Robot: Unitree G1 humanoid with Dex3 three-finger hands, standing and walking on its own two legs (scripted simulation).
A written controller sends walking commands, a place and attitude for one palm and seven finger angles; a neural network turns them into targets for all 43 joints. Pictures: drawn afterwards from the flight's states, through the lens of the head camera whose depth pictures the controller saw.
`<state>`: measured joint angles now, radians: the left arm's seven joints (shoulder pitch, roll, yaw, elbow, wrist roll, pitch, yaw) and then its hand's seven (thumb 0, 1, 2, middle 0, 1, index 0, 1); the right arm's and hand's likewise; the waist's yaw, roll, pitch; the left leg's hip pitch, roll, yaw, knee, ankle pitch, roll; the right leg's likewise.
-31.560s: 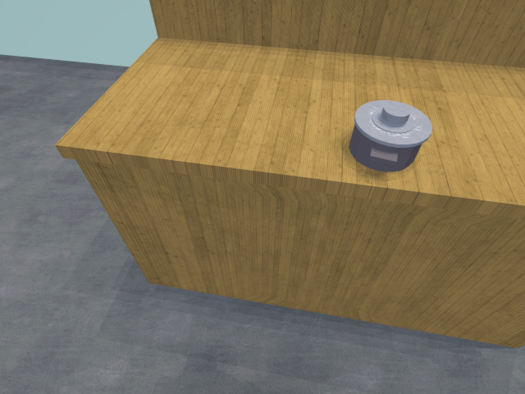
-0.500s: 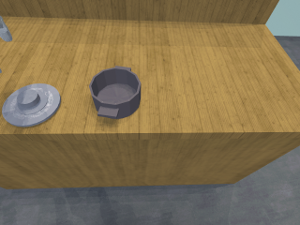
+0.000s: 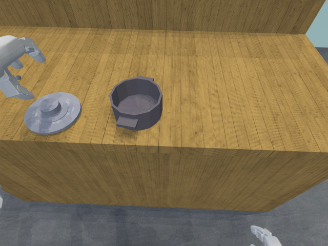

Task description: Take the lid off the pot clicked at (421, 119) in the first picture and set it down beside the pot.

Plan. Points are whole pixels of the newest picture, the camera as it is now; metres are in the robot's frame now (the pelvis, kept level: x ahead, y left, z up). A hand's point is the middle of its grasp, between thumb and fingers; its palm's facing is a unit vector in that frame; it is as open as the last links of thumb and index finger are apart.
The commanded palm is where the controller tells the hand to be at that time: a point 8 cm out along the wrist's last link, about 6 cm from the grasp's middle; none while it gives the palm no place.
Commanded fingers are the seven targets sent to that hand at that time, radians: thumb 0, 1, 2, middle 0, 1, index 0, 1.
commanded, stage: draw the hand back to the body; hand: left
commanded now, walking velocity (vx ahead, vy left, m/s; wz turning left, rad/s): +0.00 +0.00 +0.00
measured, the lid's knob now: (50, 106) +0.47 +0.35 +0.04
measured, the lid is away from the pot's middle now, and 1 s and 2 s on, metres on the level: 0.25 0.25 0.25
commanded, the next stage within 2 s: step back with the hand held close in 1.74 s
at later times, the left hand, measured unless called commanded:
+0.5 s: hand (33, 72) +0.37 +0.25 +0.24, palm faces +0.51 -0.83 -0.24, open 9.9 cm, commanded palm +0.31 +0.28 +0.24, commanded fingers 0.00 0.47 0.84 -0.29 -0.51 -0.29 -0.51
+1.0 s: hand (37, 113) +0.29 +0.21 +0.23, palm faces +0.50 -0.84 -0.24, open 7.6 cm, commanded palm +0.23 +0.24 +0.23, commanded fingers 0.00 0.90 0.90 -0.20 -0.30 -0.20 -0.30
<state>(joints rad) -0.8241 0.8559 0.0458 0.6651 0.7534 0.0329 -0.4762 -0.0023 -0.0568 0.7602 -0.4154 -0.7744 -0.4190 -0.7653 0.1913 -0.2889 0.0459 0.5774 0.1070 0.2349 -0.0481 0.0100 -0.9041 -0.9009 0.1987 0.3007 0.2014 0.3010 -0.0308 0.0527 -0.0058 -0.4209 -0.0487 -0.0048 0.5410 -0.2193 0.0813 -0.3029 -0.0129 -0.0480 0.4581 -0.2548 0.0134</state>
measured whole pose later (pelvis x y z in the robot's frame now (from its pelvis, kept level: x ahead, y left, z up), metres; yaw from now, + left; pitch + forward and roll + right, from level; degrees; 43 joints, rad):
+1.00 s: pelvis +0.01 -0.07 +0.01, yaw -2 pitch -5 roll +0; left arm -0.01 0.41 0.43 -0.08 -0.13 -0.10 0.08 0.01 0.81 0.89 -0.23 -0.35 -0.23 -0.34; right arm 0.14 -0.25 0.04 0.69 0.04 -0.06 -0.07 0.01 -0.90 -0.90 0.20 0.30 0.20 0.30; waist 0.05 0.07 0.05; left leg -0.09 0.03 0.00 0.36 -0.18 -0.01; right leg 0.00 0.06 -0.03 0.32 -0.22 -0.06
